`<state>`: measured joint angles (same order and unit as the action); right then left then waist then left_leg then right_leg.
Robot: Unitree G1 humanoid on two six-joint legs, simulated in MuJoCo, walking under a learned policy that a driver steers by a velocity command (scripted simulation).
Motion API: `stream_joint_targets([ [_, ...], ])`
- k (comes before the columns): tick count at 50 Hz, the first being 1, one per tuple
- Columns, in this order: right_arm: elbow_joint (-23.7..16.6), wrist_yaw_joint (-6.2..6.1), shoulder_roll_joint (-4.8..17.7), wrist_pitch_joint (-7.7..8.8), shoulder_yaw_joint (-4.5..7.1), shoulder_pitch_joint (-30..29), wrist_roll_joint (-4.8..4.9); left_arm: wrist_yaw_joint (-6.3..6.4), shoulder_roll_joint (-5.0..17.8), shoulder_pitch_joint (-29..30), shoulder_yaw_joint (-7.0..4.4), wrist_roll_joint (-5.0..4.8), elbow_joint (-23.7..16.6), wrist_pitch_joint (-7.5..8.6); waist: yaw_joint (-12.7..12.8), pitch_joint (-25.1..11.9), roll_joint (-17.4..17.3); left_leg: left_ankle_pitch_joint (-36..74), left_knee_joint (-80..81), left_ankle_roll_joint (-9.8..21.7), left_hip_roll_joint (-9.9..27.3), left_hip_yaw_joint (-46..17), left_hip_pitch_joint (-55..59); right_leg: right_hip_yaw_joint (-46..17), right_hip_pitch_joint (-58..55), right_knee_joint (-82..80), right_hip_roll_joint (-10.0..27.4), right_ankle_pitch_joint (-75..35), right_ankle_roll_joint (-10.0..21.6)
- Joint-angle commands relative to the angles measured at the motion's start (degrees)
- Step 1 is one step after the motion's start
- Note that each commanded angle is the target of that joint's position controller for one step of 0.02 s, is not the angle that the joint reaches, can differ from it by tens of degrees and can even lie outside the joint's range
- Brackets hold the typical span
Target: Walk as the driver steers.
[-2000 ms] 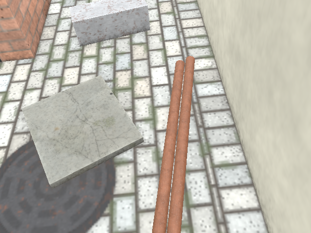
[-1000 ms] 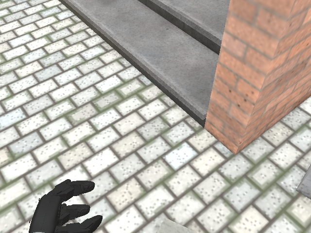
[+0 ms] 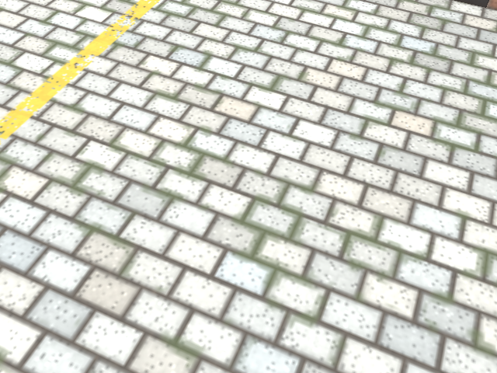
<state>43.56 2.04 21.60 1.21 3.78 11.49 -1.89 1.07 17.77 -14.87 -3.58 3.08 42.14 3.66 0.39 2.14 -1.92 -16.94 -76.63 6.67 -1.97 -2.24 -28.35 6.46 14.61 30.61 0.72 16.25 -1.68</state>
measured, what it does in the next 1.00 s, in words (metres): walks ahead, turning left: left foot, then right foot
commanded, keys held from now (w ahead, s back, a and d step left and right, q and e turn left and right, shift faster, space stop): w+q+shift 0.04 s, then w+shift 0.50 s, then w+q+shift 0.46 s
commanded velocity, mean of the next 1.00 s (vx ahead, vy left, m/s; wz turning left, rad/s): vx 1.00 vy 0.00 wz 0.53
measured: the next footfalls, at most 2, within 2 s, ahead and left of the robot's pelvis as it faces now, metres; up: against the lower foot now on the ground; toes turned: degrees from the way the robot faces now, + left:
left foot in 0.26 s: +0.43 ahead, +0.10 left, +0.00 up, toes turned +12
right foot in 0.68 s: +0.92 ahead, +0.06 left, +0.00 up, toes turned +16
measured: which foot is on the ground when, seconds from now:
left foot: up 0.00-0.24, down 0.26-0.70, up 0.72-1.00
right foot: down 0.00-0.24, up 0.26-0.66, down 0.68-1.00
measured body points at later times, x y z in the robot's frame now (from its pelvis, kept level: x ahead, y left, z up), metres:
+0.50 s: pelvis +0.48 +0.08 +0.01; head +0.50 +0.10 +0.46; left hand +0.57 +0.37 -0.10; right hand +0.53 -0.20 -0.11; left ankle +0.39 +0.10 -0.73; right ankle +0.60 -0.06 -0.65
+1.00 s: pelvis +0.95 +0.22 +0.00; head +0.96 +0.25 +0.45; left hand +0.77 +0.43 -0.14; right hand +1.27 +0.12 -0.07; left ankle +1.05 +0.39 -0.66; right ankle +0.88 +0.05 -0.73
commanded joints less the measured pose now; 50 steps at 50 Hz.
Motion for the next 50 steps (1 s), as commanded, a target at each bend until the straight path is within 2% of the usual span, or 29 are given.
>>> stream_joint_targets([
  [1,-8.82,1.85,-3.49,-0.88,-2.05,-6.42,-0.31,-0.63,1.05,-5.69,0.19,-1.55,1.96,2.49,0.23,2.83,6.29,2.46,1.92,-0.60,7.53,-3.60,-17.33,-14.84,-7.41,-20.19,17.64,-2.42,6.20],
  [4,-12.72,3.22,-3.69,-0.69,-3.03,-10.09,-0.19,-1.15,3.36,-3.26,0.16,-1.32,3.24,4.04,-3.38,2.90,6.94,11.89,13.48,0.37,7.26,-2.96,-13.46,-3.05,-3.50,-23.69,14.72,-16.31,5.57],
  [7,-12.82,4.00,-3.15,-0.20,-3.40,-15.20,-1.37,-1.62,5.56,-7.14,-0.33,-1.76,6.34,3.98,-2.14,7.01,1.55,16.74,28.89,2.44,3.11,5.10,-4.30,5.03,-2.69,-30.00,13.12,-27.83,5.80],
  [9,-11.93,3.58,-2.53,0.25,-3.21,-15.18,-1.03,-1.55,8.89,-10.17,-0.85,-1.41,7.08,3.31,-2.14,4.48,4.41,14.30,33.48,4.27,-1.48,9.19,1.56,7.55,-9.81,-25.94,13.46,-54.91,6.88],
  [11,-8.71,1.99,0.51,0.75,-1.85,-5.82,-1.31,-0.90,12.78,-10.47,-1.22,-1.68,6.88,1.72,-7.44,-1.84,8.02,6.41,34.69,5.28,-5.54,10.74,10.70,7.78,-15.70,-9.00,15.06,-77.22,6.84],
  [12,-5.34,1.22,2.22,0.87,-0.81,4.84,-1.37,-0.51,13.90,-8.57,-1.22,-1.93,6.29,1.02,-12.44,-7.32,9.68,5.27,37.61,6.43,-6.13,8.73,22.10,7.13,-13.67,4.36,15.47,-78.82,6.94],
  [13,-1.71,0.31,4.94,0.84,0.68,14.58,-1.19,-0.24,13.64,-6.47,-1.12,-2.05,5.12,0.46,-17.09,-10.93,8.39,6.20,45.21,7.67,-4.02,4.36,36.09,7.73,-5.47,22.27,12.80,-66.45,5.84],
  [14,-0.73,-0.93,9.47,0.66,1.91,12.29,-1.15,-1.10,5.42,-9.83,0.29,-0.22,3.61,0.22,-8.95,-13.18,-4.39,-0.24,41.86,7.19,8.76,-11.56,47.56,5.41,10.97,43.49,5.90,3.64,4.93],
  [15,-3.39,-1.42,12.98,0.41,2.53,11.31,-0.85,-1.26,4.68,-12.73,0.81,-2.72,-1.06,0.58,-5.70,-23.69,-10.12,-1.62,51.37,14.51,21.01,-41.39,56.89,-3.81,25.80,59.31,0.14,13.81,4.08],
  [16,-2.00,-2.03,10.65,0.67,2.71,13.07,-0.19,-1.01,7.82,-4.13,0.33,-2.67,-2.49,1.31,-8.43,-18.43,-0.61,1.99,56.57,12.81,17.97,-37.75,53.22,-8.69,31.16,58.08,2.21,6.36,4.88],
  [17,-0.08,-2.57,8.74,1.44,2.36,11.45,0.24,-1.14,6.22,-2.54,0.83,-3.21,-2.72,1.62,-6.11,-9.08,0.60,6.99,58.08,12.17,16.77,-30.51,44.82,-8.04,32.59,53.57,3.89,3.19,4.82],
  [18,0.77,-2.63,6.12,2.32,1.78,9.79,0.06,-1.28,5.29,-2.30,1.24,-2.51,-1.85,1.39,-3.47,-4.12,4.29,11.66,59.20,10.45,14.38,-25.26,36.15,-8.35,29.73,48.71,5.71,2.43,4.44],
  [21,2.04,-3.00,0.09,4.07,-0.33,8.09,0.95,-2.75,2.99,-4.31,1.75,-0.66,-0.85,-1.26,1.69,-1.75,2.55,14.41,64.18,8.96,9.89,-17.24,23.12,-8.68,21.77,39.64,8.21,3.47,2.61],
  [23,3.35,-2.53,0.24,5.04,-0.39,10.03,1.85,-3.56,1.68,2.30,2.21,-0.27,-3.19,-1.78,0.84,2.11,1.62,17.44,68.47,8.54,7.90,-12.82,19.99,-6.17,24.37,32.33,8.63,0.93,1.60],
  [25,3.90,-1.93,0.77,5.58,-0.25,10.29,1.79,-3.87,0.79,9.76,3.01,-0.68,-6.22,-1.37,0.04,5.80,1.06,23.19,71.39,8.15,5.30,-8.00,16.53,-3.98,23.88,21.93,8.03,-8.05,1.51],
  [28,5.40,-1.61,1.58,6.74,-0.23,13.34,2.77,-4.49,0.10,15.26,3.75,-1.81,-7.98,-0.44,-2.01,5.72,1.61,32.36,76.99,6.17,5.83,-6.19,14.38,-1.25,11.44,7.18,4.43,-25.57,3.69],
  [30,6.69,-1.91,4.00,6.75,0.15,14.06,2.79,-3.86,1.97,15.52,3.23,-1.73,-8.35,-0.41,-1.30,4.37,1.82,45.29,74.69,5.29,7.48,-6.61,21.95,-1.57,8.85,3.19,1.87,-26.83,5.17],
  [32,7.47,-2.48,7.27,6.00,0.76,14.83,1.88,-2.66,5.17,10.47,2.08,-1.05,-7.47,-0.43,1.63,-1.81,-0.16,67.70,62.43,3.90,8.80,-7.09,30.10,-1.29,2.51,3.04,-2.61,-17.46,6.22],
  [33,7.85,-2.71,8.71,5.35,1.05,14.28,0.85,-1.63,7.62,2.05,0.95,-1.24,-5.24,-0.34,5.91,-6.97,-1.11,70.49,51.02,3.16,9.08,-7.77,29.79,-2.65,-6.66,3.83,-3.63,-12.05,6.76],
  [34,7.68,-2.87,9.30,4.76,1.19,11.24,0.28,-0.48,9.18,-9.82,-0.02,-1.26,-1.91,-0.42,12.69,-11.48,-0.87,63.71,35.94,2.65,7.37,-7.02,23.66,-3.86,-19.35,2.21,-1.41,-9.30,7.04],
  [35,6.43,-2.86,3.86,5.01,-0.04,11.26,-0.34,0.88,13.77,-19.76,-1.59,0.00,-0.12,-0.41,15.00,-17.74,3.81,43.05,14.82,2.42,3.36,-5.30,13.38,-15.25,-31.66,4.40,9.91,6.76,7.93],
  [36,3.96,-2.32,-3.46,5.27,-1.72,19.29,3.79,0.00,16.97,-16.60,-2.57,1.00,-0.32,-0.21,6.63,-27.87,25.63,-6.33,-8.29,-0.05,-6.29,-3.64,-3.89,-49.39,-42.49,-8.39,26.72,18.57,15.23],
  [37,4.18,-3.05,2.21,4.90,-1.18,13.75,2.28,-0.98,11.53,-9.92,-2.22,0.21,-2.23,-0.39,6.58,-21.67,12.67,-2.48,-10.53,1.27,-1.85,-5.20,-10.02,-50.95,-35.98,-13.57,24.11,22.33,14.21],
  [38,3.86,-2.87,2.39,4.39,-0.93,8.86,1.97,-1.13,7.20,-5.49,-1.20,-0.08,-2.03,0.04,5.57,-12.19,6.64,2.03,-8.21,1.06,1.84,-4.55,-11.73,-40.05,-27.26,-13.64,22.75,18.70,13.40],
  [39,3.40,-2.39,1.29,3.79,-1.19,6.54,1.53,-1.25,4.51,-4.66,-0.74,0.22,-0.66,0.35,4.38,-6.16,0.59,2.91,-5.47,1.14,3.90,-3.51,-10.90,-33.16,-19.05,-15.36,21.16,10.35,12.58],
  [41,2.06,-0.99,-2.35,1.84,-1.67,5.42,0.71,-1.14,2.27,-5.50,0.06,0.24,2.27,1.19,1.21,-1.10,2.43,1.61,-3.69,0.68,6.23,-3.05,-8.98,-22.05,-9.26,-18.00,18.86,4.30,10.69],
  [43,-0.39,0.02,-5.11,0.10,-2.09,1.68,0.65,-1.85,0.79,-5.96,0.36,-1.40,4.69,2.24,-0.79,2.56,3.62,1.28,-1.35,0.43,8.50,-2.62,-11.80,-12.62,-5.83,-21.59,16.76,0.28,7.79],
  [46,-5.07,1.46,-5.92,-0.46,-2.88,-5.55,0.41,-2.36,1.01,-4.02,0.37,-1.76,5.56,3.71,-2.65,5.83,6.86,10.47,8.16,0.07,9.47,0.42,-13.34,0.54,-2.12,-24.59,14.03,-13.88,5.97],
  [50,-7.66,3.23,-5.08,0.28,-3.12,-12.82,0.45,-1.31,4.55,-5.21,-0.28,-2.19,6.44,4.17,-2.15,7.24,3.55,21.39,29.84,2.52,5.72,9.47,-5.57,11.11,-5.62,-27.65,10.85,-31.82,5.25],
])
Keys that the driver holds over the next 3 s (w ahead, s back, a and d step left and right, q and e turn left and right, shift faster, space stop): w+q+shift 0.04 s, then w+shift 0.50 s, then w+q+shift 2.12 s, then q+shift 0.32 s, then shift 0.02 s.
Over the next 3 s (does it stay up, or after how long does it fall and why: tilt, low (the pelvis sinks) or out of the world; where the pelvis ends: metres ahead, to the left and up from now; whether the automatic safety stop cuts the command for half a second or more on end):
stays up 1.30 1.78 0.01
